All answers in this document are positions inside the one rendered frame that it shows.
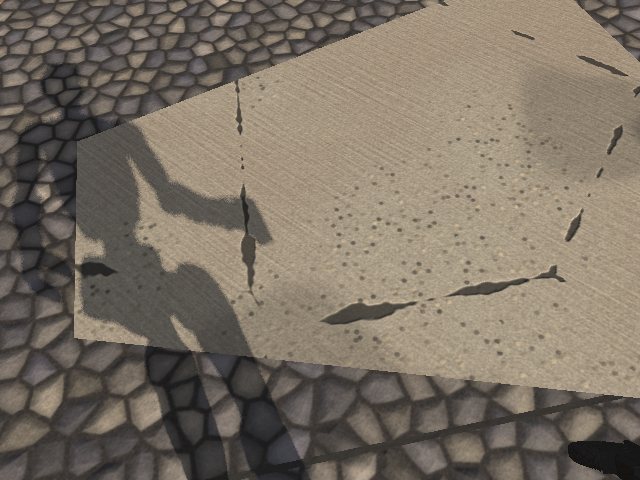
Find right robot hand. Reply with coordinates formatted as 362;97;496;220
568;440;640;480

